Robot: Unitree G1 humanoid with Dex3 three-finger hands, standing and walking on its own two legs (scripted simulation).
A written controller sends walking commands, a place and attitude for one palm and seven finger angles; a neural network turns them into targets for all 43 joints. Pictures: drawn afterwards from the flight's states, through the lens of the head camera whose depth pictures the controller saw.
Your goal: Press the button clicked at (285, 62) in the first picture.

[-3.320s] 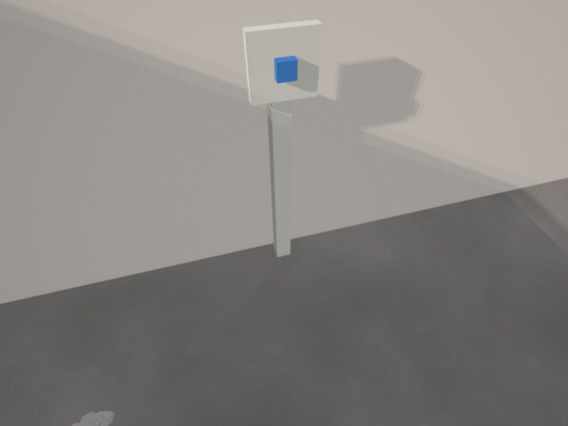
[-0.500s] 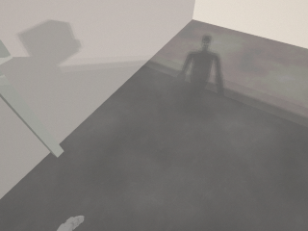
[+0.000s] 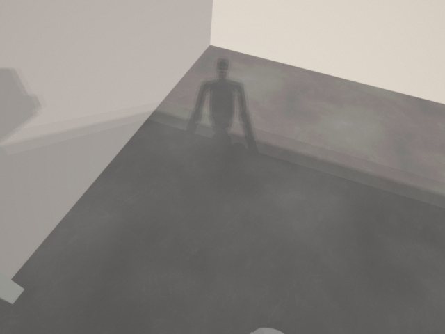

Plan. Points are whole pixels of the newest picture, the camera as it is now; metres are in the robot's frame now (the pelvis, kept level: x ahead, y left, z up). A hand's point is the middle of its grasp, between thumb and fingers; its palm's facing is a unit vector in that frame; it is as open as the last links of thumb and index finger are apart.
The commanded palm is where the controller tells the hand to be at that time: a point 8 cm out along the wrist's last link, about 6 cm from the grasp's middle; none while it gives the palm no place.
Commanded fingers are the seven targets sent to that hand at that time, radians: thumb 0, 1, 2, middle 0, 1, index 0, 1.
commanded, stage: walk to a spot facing it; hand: left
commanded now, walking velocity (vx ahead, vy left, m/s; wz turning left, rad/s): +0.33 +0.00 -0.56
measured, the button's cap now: out of the picture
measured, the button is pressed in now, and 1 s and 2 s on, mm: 0 0 0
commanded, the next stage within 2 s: turn to face it in 0.52 s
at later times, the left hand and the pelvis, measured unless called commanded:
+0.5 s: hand (202, 235) +0.38 +0.07 -0.18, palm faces -0.27 -0.95 -0.18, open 7.4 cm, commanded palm none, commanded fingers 0.00 0.90 0.90 -0.20 -0.30 -0.20 -0.30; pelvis +0.20 -0.07 -0.02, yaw -15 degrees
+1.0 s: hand (185, 239) +0.37 +0.11 -0.20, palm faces -0.08 -0.98 -0.16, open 7.4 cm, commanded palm none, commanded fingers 0.00 0.90 0.90 -0.20 -0.30 -0.20 -0.30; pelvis +0.35 -0.06 -0.01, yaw -10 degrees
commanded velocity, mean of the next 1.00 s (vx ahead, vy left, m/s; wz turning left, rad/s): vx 0.18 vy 0.00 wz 0.00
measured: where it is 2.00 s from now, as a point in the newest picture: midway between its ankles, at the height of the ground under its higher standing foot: (236, 311)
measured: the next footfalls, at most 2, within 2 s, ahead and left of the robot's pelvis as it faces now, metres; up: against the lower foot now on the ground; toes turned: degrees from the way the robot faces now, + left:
right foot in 0.40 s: +0.29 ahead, -0.16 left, +0.00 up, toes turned -21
left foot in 0.88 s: +0.46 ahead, +0.00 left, +0.00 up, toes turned -5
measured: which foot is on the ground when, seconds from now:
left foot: down 0.00-0.42, up 0.44-0.86, down 0.88-1.00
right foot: up 0.00-0.38, down 0.40-0.90, up 0.92-1.00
